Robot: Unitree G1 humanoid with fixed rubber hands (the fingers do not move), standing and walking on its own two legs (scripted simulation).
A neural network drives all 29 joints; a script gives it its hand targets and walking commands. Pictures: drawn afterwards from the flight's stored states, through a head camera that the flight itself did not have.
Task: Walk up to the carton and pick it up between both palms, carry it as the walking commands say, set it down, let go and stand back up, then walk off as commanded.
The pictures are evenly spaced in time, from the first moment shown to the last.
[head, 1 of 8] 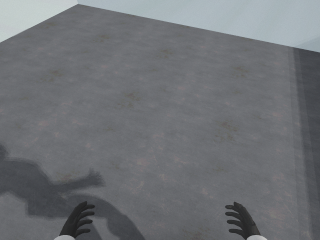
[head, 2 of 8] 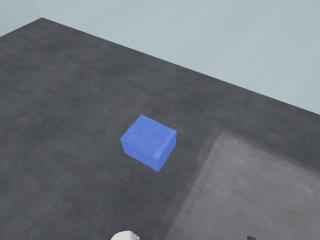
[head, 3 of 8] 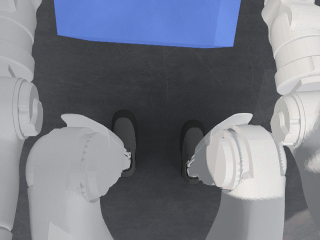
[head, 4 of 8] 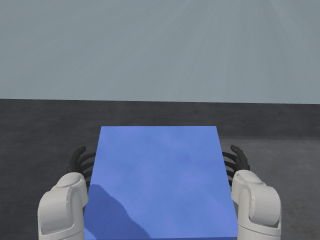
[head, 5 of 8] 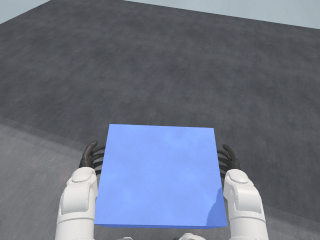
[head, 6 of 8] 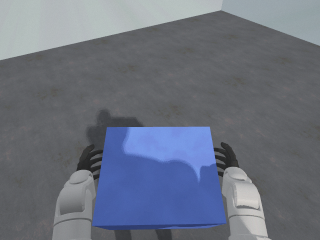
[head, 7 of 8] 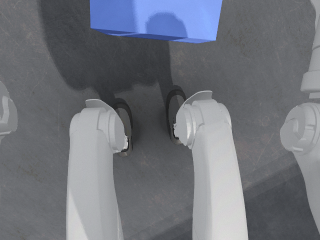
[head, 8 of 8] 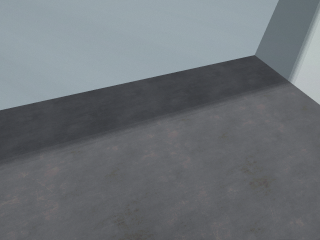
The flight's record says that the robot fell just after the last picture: no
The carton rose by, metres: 0.71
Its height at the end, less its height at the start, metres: +0.00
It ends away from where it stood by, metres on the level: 2.22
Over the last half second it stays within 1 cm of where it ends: yes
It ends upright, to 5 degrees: yes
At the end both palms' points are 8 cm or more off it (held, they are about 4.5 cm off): yes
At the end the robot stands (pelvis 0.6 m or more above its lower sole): yes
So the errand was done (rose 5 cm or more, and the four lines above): yes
